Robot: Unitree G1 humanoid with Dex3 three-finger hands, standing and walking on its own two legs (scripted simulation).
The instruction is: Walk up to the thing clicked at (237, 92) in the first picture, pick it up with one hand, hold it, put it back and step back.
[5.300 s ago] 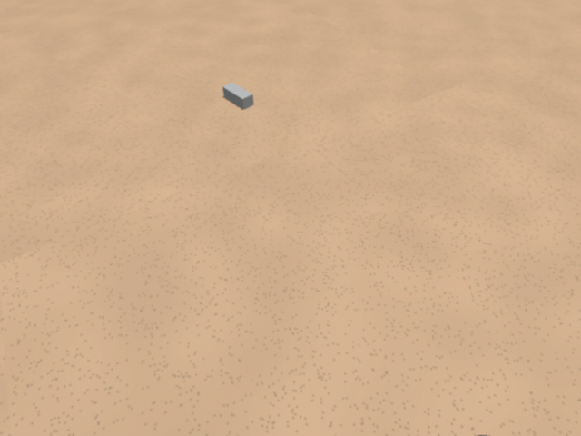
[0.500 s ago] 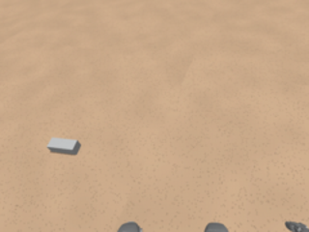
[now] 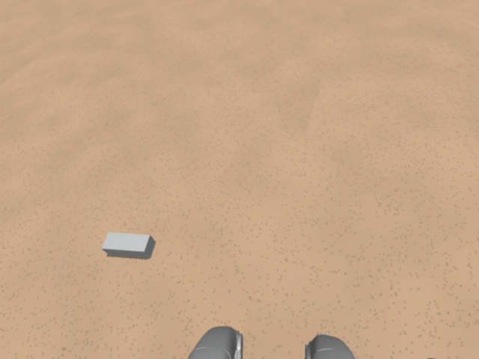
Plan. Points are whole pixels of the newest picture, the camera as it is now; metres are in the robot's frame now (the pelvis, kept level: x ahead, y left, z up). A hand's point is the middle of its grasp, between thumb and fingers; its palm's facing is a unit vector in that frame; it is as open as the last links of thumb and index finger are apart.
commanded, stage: walk up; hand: left
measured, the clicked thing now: (129, 245) +0.66 +0.64 -0.71
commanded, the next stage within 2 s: none
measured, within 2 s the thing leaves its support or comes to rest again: neither
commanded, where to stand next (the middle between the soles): +0.23 +0.47 m, yaw -8 degrees
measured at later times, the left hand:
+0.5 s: hand (2, 356) +0.15 +0.52 -0.13, palm faces -0.12 -0.84 -0.54, open 7.4 cm
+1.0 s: hand out of the picture +0.17 +0.81 -0.13, palm faces -0.02 -0.75 -0.66, open 7.4 cm
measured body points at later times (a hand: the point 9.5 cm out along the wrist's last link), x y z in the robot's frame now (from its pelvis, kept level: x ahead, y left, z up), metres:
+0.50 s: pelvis +0.07 +0.22 +0.00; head +0.11 +0.20 +0.45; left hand +0.16 +0.56 -0.09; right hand +0.08 -0.11 -0.12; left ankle +0.06 +0.30 -0.71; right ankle +0.14 +0.13 -0.68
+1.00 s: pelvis +0.08 +0.45 -0.03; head +0.10 +0.43 +0.41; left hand +0.17 +0.84 -0.09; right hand +0.15 +0.10 -0.13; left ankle +0.10 +0.59 -0.71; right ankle +0.14 +0.21 -0.68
